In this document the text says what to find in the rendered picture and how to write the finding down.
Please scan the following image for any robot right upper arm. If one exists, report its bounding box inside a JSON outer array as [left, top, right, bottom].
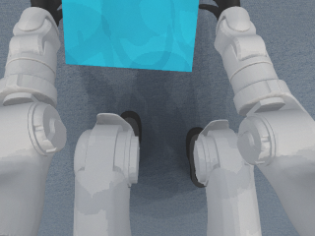
[[236, 108, 315, 236]]

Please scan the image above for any left robot foot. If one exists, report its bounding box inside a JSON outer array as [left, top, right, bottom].
[[120, 111, 142, 145]]

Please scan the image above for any left robot hand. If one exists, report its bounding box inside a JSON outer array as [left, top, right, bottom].
[[30, 0, 63, 26]]

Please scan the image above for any robot left upper arm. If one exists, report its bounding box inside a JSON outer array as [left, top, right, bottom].
[[0, 101, 67, 236]]

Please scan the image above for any left robot forearm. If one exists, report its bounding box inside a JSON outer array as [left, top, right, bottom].
[[0, 7, 61, 108]]

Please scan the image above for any right robot forearm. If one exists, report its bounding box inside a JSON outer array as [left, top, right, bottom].
[[214, 6, 313, 119]]

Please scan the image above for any left robot thigh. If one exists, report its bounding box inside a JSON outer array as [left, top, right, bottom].
[[73, 124, 140, 236]]

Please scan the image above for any right robot hand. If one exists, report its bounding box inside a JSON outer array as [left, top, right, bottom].
[[198, 0, 241, 21]]

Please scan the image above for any carton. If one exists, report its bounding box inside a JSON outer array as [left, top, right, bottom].
[[61, 0, 199, 72]]

